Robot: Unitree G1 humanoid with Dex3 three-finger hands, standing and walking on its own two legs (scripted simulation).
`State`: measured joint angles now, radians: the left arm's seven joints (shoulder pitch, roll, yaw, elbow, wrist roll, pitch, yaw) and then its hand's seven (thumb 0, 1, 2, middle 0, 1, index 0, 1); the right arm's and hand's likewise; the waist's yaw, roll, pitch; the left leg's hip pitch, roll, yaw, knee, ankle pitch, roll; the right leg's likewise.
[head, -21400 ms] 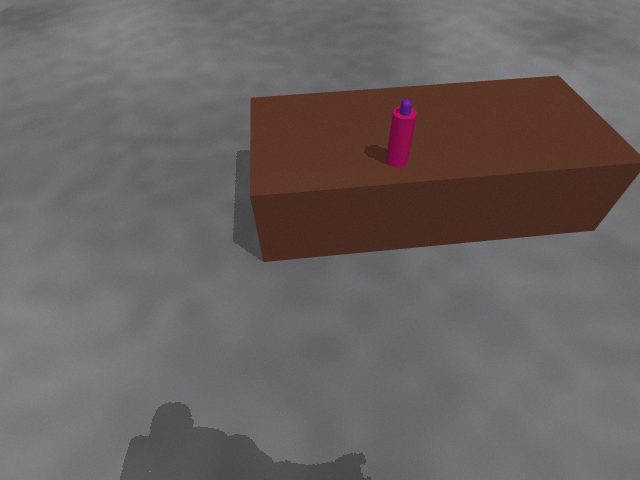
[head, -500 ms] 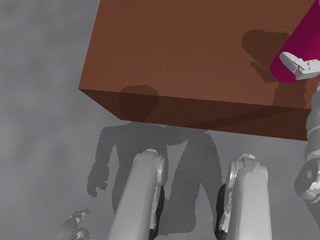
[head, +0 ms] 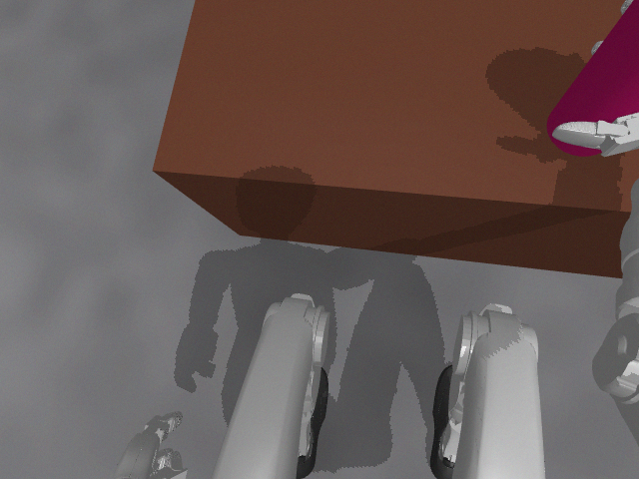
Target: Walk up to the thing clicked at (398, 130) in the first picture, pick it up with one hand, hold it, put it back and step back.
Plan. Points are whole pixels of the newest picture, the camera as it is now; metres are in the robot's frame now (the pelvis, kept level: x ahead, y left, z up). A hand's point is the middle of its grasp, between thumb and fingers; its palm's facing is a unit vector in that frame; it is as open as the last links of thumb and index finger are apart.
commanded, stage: open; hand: right
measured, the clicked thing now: out of the picture +0.53 -0.25 +0.05
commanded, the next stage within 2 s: withdraw in 0.10 s
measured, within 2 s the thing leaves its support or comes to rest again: neither
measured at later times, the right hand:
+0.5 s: hand out of the picture +0.53 -0.28 +0.06, palm faces +0.27 +0.96 -0.05, open 17.5 cm
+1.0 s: hand out of the picture +0.48 -0.38 +0.18, palm faces +0.41 +0.85 -0.33, open 17.1 cm
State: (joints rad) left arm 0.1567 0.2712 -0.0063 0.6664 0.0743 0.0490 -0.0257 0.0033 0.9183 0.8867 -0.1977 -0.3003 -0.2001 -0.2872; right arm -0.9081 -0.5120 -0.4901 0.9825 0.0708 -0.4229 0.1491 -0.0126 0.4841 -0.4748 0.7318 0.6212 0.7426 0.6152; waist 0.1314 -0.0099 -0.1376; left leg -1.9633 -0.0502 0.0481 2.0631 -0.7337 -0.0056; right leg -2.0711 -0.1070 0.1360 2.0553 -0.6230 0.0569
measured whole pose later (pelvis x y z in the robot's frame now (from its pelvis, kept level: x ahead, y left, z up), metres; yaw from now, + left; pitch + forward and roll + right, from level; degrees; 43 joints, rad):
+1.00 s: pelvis +0.03 -0.02 +0.19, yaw -2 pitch +27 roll +6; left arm 0.25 0.27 -0.02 0.63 -0.01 0.12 0.00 0.00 0.89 0.90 -0.20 -0.30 -0.20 -0.30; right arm -0.77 -0.70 -0.48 1.09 -0.11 -0.11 -0.01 -0.02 0.48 -0.09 0.06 0.06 0.07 0.06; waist 0.13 -0.01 -0.12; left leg -1.28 -0.04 0.05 1.39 -0.59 -0.02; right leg -1.40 -0.12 0.08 1.44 -0.53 0.03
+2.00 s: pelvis +0.08 +0.00 +0.30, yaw -8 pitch +6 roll +1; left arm 0.21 0.22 -0.02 0.51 -0.03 -0.02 0.15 0.01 0.90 0.90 -0.21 -0.30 -0.20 -0.29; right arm 0.39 -0.19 0.01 0.16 0.03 0.14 -0.14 -0.02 0.54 -0.06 0.06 0.05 0.06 0.05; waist 0.00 -0.02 -0.06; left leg -0.45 0.01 0.05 0.83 -0.47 0.00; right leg -0.55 -0.07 0.03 0.83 -0.38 0.05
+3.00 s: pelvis +0.06 -0.01 +0.35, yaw -8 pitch -4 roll +0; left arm 0.18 0.33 0.02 1.09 0.03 0.03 0.01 0.01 0.90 0.90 -0.21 -0.31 -0.20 -0.30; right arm 0.22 -0.31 0.00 1.08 -0.03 0.00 -0.02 -0.01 0.53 -0.06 0.06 0.05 0.06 0.05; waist 0.00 -0.03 0.04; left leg -0.10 0.04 0.04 0.41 -0.24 -0.02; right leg -0.17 -0.04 0.00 0.38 -0.14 0.04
